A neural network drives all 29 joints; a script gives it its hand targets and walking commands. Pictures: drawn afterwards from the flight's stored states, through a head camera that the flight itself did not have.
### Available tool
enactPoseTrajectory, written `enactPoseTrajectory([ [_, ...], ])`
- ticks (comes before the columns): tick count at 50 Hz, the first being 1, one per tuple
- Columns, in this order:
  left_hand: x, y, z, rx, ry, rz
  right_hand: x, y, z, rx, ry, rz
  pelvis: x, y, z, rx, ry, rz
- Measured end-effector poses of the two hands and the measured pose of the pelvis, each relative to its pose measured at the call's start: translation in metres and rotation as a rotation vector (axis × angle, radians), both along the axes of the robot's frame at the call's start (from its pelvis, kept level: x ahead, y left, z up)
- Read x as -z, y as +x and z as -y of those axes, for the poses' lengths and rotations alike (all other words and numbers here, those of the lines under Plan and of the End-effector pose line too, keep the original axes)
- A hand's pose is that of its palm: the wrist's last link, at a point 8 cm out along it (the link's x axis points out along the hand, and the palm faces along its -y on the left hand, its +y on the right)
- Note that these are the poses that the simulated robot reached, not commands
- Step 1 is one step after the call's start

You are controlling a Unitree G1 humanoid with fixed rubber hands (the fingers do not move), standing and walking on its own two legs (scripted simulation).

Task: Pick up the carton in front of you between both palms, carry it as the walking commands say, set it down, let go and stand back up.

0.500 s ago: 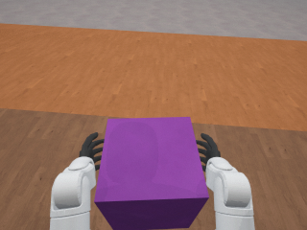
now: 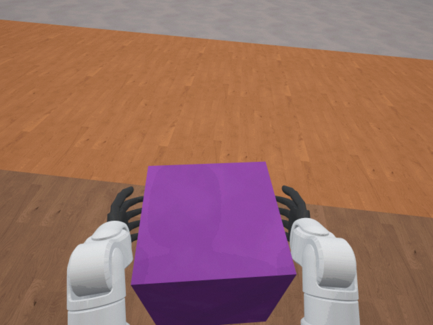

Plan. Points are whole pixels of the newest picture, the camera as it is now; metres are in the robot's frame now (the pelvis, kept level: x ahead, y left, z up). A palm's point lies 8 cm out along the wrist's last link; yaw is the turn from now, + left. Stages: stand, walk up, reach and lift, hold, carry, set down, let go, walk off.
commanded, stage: carry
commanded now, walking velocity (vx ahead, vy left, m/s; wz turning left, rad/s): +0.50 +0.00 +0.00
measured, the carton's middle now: (210, 248) +0.27 +0.00 +0.01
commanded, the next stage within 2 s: none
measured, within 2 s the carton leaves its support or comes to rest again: neither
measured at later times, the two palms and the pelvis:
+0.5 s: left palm (156, 111) +0.60 +0.14 +0.09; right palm (272, 112) +0.62 -0.16 +0.08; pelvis +0.34 -0.03 +0.00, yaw +4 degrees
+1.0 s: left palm (158, 54) +0.95 +0.18 +0.07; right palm (244, 57) +0.95 -0.12 +0.08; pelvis +0.68 +0.03 +0.00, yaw -1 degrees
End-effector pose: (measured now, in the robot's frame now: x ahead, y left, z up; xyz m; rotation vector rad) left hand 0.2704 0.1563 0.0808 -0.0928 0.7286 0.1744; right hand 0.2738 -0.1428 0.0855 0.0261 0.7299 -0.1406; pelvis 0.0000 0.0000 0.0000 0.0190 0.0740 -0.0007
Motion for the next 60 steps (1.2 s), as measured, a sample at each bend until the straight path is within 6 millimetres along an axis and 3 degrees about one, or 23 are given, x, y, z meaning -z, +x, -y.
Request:
enactPoseTrajectory([
  [4,0.004,0.046,0.0,0.045,0.005,-0.067,0.004,0.033,0.0,0.038,-0.003,-0.068,-0.016,0.043,-0.01,0.013,-0.025,-0.01],
  [9,-0.007,0.108,0.002,0.071,0.007,-0.042,-0.009,0.09,0.002,0.056,-0.011,-0.044,-0.029,0.104,-0.012,0.001,-0.05,-0.017],
  [16,-0.021,0.201,0.004,0.03,0.022,0.042,-0.021,0.197,0.005,0.009,-0.003,0.041,-0.021,0.207,0.001,-0.013,-0.042,-0.007],
  [22,-0.012,0.294,0.018,-0.012,0.057,0.069,-0.001,0.303,0.017,-0.028,0.038,0.069,0.006,0.307,0.023,-0.045,-0.047,0.02],
  [26,-0.006,0.338,0.021,-0.042,0.049,-0.025,0.004,0.355,0.02,-0.054,0.035,-0.025,-0.008,0.352,0.033,-0.068,-0.022,0.008],
  [31,-0.021,0.395,0.021,-0.058,0.056,-0.029,-0.009,0.416,0.02,-0.073,0.039,-0.028,-0.026,0.411,0.035,-0.061,0.009,-0.004],
  [36,-0.04,0.467,0.019,-0.035,0.059,0.037,-0.026,0.48,0.018,-0.05,0.041,0.037,-0.03,0.478,0.027,-0.048,0.014,-0.007],
  [39,-0.041,0.514,0.014,-0.013,0.055,0.057,-0.028,0.521,0.014,-0.03,0.035,0.058,-0.025,0.524,0.017,-0.043,0.008,-0.003],
  [42,-0.032,0.563,0.005,0.005,0.046,0.058,-0.022,0.565,0.005,-0.013,0.024,0.058,-0.014,0.573,0.005,-0.033,-0.003,0.006],
  [46,-0.004,0.631,-0.011,0.024,0.015,0.045,-0.004,0.627,-0.011,0.006,-0.005,0.044,0.007,0.639,-0.015,-0.008,0.002,0.027],
  [51,0.01,0.693,-0.021,0.049,0.008,-0.062,0.008,0.682,-0.021,0.033,-0.009,-0.063,-0.009,0.693,-0.03,0.011,-0.02,0.015],
  [55,0.0,0.745,-0.026,0.056,0.004,-0.05,-0.002,0.731,-0.026,0.042,-0.011,-0.052,-0.021,0.738,-0.036,0.005,-0.039,0.004],
  [60,-0.018,0.816,-0.029,0.038,0.004,0.02,-0.02,0.807,-0.029,0.033,-0.001,0.018,-0.026,0.801,-0.035,-0.014,-0.046,-0.002],
])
